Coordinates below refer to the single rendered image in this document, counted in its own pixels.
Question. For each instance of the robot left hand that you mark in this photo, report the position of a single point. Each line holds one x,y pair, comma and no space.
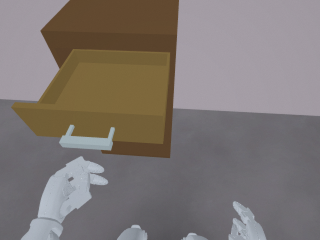
54,203

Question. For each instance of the handle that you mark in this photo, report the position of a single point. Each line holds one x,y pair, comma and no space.
81,142

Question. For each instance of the robot left shin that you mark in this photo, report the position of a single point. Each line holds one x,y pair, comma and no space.
135,226

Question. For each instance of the robot left forearm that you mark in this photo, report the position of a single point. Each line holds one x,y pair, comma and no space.
44,228

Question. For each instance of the drawer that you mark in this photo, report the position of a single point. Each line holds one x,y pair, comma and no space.
95,90

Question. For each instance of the robot left thigh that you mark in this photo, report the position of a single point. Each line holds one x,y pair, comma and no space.
133,234

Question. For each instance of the cabinet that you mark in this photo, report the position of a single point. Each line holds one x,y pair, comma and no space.
120,25

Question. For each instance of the robot right hand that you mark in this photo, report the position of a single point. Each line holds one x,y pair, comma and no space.
252,230

